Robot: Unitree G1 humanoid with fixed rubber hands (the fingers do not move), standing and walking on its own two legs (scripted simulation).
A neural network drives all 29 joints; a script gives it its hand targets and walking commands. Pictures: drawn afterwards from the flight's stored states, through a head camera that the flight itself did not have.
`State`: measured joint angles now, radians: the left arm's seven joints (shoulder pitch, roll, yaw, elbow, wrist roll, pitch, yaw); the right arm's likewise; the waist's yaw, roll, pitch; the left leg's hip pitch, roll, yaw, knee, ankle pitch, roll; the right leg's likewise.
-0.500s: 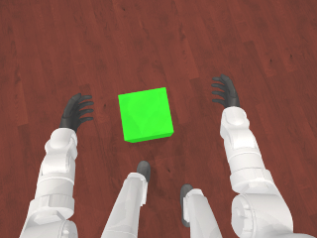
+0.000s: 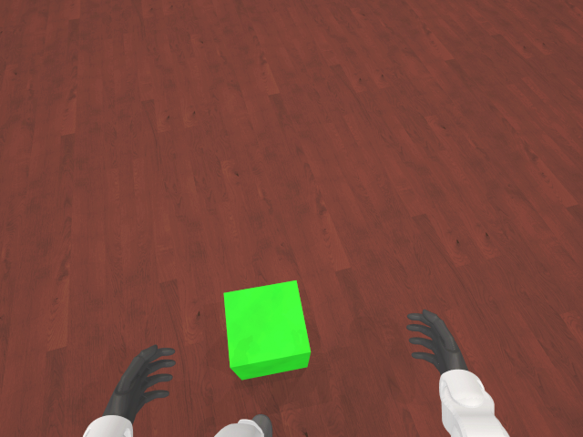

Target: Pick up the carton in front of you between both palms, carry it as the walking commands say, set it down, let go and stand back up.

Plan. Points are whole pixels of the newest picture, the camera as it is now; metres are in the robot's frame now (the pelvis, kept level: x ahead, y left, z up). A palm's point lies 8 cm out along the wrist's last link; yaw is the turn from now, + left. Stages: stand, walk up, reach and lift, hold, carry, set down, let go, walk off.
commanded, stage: let go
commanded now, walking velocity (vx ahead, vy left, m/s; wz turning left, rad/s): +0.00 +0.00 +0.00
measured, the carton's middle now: (268, 332) +0.40 +0.10 -0.64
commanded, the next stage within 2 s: stand in 0.62 s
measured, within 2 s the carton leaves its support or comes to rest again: neither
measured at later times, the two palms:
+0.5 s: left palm (140, 395) +0.17 +0.21 -0.06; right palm (509, 420) +0.17 -0.26 -0.06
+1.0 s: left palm out of the picture +0.09 +0.27 -0.12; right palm out of the picture +0.13 -0.25 -0.12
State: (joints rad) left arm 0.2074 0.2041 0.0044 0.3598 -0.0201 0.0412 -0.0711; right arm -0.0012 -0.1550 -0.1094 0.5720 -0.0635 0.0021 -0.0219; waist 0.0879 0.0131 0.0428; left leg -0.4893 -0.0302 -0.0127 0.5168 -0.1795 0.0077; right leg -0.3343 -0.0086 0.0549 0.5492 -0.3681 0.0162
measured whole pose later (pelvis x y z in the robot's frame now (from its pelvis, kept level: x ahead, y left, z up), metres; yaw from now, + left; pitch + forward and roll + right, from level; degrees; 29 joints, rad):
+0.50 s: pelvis +0.01 -0.03 +0.01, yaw +0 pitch -2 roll +1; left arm 0.22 0.24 0.04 0.41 0.02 0.17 -0.02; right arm 0.23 -0.21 -0.01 0.48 0.02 0.06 0.02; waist 0.01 -0.04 0.05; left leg -0.23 -0.01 -0.03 0.46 -0.20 -0.02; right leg -0.07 0.01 0.04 0.47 -0.38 -0.02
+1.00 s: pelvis +0.05 +0.00 -0.01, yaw +4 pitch +5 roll +1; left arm 0.38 0.30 0.02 0.68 0.02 -0.03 0.05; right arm 0.36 -0.23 -0.02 0.76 -0.02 -0.05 -0.01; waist 0.02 -0.05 -0.08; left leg -0.41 -0.08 -0.07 0.66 -0.33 0.02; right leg -0.18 -0.04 -0.02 0.60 -0.50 0.02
